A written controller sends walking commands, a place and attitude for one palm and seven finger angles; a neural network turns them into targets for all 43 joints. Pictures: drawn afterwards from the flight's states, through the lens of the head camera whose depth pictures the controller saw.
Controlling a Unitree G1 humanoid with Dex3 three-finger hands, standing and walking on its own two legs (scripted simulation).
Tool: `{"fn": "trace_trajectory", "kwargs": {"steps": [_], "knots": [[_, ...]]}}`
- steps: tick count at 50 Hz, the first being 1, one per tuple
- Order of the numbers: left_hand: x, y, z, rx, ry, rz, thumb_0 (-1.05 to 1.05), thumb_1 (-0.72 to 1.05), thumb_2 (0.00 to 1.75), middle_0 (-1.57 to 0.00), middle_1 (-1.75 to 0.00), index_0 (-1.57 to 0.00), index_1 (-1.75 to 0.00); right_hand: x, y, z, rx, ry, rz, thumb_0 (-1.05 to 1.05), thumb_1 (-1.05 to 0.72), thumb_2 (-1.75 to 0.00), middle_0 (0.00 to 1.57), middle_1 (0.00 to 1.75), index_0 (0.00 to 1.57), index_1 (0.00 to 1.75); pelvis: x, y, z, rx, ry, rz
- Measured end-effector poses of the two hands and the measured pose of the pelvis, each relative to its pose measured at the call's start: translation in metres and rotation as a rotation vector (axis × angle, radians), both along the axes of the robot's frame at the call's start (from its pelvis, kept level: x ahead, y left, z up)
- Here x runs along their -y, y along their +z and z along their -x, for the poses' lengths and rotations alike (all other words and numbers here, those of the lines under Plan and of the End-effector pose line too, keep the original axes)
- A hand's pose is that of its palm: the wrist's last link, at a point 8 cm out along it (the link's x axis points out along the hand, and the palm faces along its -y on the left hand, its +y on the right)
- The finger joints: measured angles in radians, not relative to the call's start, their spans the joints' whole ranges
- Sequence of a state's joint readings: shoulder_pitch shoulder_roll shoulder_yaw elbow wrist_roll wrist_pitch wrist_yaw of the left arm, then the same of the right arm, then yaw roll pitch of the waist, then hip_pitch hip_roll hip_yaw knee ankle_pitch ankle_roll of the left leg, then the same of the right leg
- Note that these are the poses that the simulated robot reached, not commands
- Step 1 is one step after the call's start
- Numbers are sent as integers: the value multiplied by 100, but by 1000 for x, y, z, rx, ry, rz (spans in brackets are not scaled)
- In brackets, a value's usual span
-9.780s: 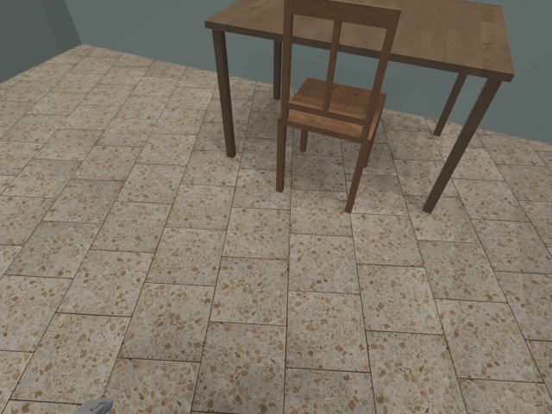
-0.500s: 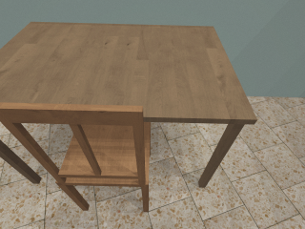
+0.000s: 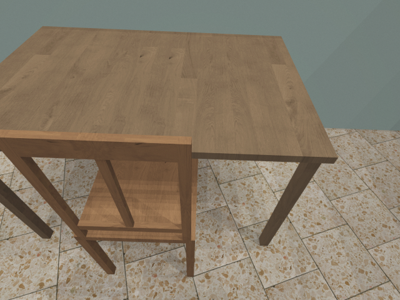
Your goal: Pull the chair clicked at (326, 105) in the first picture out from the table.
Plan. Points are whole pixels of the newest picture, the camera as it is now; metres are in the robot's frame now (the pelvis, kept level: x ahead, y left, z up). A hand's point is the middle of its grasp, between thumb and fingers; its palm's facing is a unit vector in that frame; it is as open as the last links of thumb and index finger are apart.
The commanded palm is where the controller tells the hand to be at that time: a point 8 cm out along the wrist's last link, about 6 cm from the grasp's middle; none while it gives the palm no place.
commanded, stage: shuffle to correct the standing spot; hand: left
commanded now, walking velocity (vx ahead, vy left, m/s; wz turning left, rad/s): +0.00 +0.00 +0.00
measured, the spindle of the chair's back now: (118, 197) +0.37 +0.24 -0.08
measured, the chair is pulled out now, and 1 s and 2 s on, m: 0.00 0.00 0.00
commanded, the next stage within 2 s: come to a stop and stand still in 0.26 s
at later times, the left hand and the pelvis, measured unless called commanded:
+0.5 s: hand out of the picture -0.03 +0.21 -0.18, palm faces +0.01 -0.97 -0.25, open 7.4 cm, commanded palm none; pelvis -0.05 +0.02 -0.01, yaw +0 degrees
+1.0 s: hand out of the picture -0.08 +0.17 -0.18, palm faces +0.05 -0.98 -0.17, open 7.4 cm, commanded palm none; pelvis -0.03 +0.02 -0.01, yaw +2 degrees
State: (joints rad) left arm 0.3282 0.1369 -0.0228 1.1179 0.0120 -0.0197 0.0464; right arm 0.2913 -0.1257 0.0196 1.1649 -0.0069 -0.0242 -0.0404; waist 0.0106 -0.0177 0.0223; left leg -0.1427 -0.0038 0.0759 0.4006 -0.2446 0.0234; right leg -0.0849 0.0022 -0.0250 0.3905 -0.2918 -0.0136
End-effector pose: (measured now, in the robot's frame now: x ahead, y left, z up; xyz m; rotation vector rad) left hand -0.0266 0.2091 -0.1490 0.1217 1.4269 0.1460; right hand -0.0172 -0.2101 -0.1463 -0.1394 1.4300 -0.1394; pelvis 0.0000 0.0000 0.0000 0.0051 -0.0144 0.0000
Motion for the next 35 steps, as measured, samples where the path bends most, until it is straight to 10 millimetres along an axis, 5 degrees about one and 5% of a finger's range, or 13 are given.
{"fn": "trace_trajectory", "kwargs": {"steps": [12,26,35], "knots": [[-9,0,4,8,2,-15,0,90,90,-20,-30,-20,-30,-3,-1,7,-4,-8,3,1,-92,-90,20,30,20,30,-5,-2,12,-5,-4,-2],[-53,-1,9,86,-35,-83,1,90,90,-20,-30,-20,-30,2,-3,6,116,1,37,0,-91,-90,20,30,20,30,-21,-11,55,5,-3,6],[-48,-2,25,81,-23,-39,0,90,90,-20,-30,-20,-30,-12,0,30,65,3,17,0,-91,-90,20,30,20,30,-26,-6,52,-10,3,2]]}}
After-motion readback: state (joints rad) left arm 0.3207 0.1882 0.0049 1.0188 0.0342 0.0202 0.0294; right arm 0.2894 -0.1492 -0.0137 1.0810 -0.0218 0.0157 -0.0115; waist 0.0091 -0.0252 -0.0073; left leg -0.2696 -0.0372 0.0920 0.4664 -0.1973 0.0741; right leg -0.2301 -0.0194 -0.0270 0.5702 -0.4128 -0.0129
